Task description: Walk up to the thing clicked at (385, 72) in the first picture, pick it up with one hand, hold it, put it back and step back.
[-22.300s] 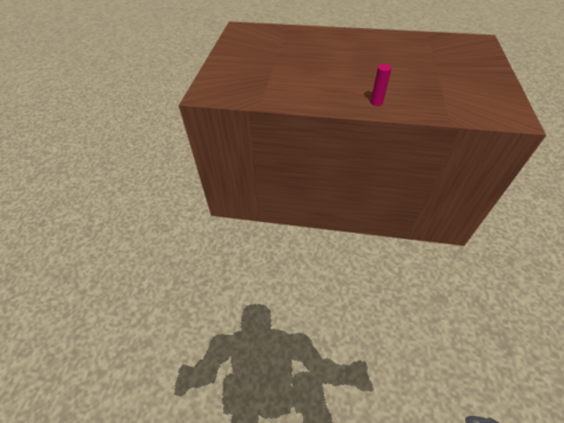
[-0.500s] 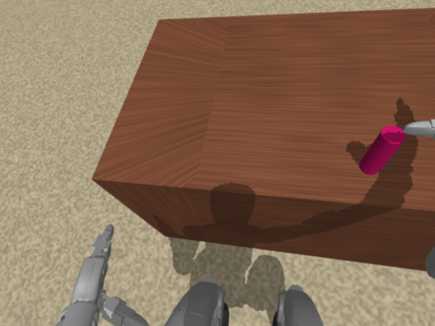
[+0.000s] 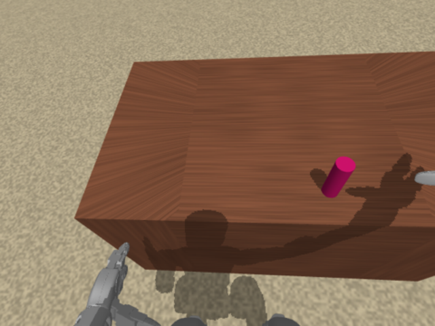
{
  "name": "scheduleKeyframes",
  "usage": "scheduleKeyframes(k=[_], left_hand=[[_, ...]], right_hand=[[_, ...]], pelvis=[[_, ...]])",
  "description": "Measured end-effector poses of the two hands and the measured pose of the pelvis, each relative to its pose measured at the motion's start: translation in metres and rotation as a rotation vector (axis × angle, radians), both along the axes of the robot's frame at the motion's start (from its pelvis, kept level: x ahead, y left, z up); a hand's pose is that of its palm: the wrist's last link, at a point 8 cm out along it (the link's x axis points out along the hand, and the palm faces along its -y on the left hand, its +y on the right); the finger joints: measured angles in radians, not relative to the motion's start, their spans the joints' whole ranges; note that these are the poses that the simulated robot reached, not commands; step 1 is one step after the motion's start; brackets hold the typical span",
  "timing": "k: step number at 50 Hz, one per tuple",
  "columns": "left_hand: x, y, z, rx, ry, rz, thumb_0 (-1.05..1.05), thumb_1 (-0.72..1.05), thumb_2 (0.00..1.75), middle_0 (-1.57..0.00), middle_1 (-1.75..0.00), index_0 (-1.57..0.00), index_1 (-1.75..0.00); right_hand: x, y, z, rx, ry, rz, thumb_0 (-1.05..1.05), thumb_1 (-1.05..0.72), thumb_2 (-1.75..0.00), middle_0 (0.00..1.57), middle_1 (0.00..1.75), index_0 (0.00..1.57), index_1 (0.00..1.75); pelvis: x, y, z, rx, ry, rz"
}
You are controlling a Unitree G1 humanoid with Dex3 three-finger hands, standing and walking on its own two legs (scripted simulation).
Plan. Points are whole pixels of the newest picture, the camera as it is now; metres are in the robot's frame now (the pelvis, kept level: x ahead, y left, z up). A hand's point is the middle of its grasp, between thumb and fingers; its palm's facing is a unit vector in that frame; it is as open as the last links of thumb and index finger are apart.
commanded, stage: sink last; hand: right
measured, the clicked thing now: (336, 178) +0.43 -0.23 -0.08
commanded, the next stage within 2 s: home in 0.86 s
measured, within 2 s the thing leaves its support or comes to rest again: neither
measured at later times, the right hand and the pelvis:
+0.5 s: hand (386, 291) +0.18 -0.23 +0.00, palm faces +0.28 +0.91 -0.32, open 16.9 cm; pelvis +0.00 +0.01 +0.01, yaw -1 degrees
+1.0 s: hand (388, 316) +0.15 -0.22 +0.00, palm faces +0.30 +0.88 -0.36, open 17.4 cm; pelvis -0.02 +0.04 +0.02, yaw -2 degrees
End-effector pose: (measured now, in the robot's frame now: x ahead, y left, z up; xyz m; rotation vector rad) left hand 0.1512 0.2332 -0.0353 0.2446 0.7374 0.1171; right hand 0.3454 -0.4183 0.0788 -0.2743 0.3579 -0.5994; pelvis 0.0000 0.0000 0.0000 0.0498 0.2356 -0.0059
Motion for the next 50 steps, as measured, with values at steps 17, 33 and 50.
scheduleKeyframes(k=[17,33,50], left_hand=[[-0.003,0.012,-0.002,-0.006,0.007,0.078,-0.01,-0.33,0.16,-0.08,-0.07,-0.07,-0.09],[-0.012,0.039,-0.009,-0.012,-0.047,0.097,-0.01,-0.2,0.18,-0.07,-0.08,-0.07,-0.08],[-0.02,0.059,-0.013,0.028,-0.036,0.108,-0.01,-0.47,0.07,-0.06,-0.06,-0.06,-0.06]], right_hand=[[-0.137,0.106,-0.053,0.06,0.1,0.179,-0.01,0.4,-0.1,0.07,0.07,0.06,0.06],[-0.232,0.187,-0.074,0.185,0.22,0.224,-0.01,0.44,-0.07,0.06,0.06,0.06,0.06],[-0.231,0.16,-0.048,0.051,0.137,0.171,-0.01,0.53,-0.04,0.05,0.05,0.05,0.05]], pelvis=[[0.01,0.005,0.012,-0.022,-0.128,-0.002],[-0.008,0.03,0.013,-0.058,-0.182,-0.021],[-0.018,0.04,0.018,-0.066,-0.212,-0.02]])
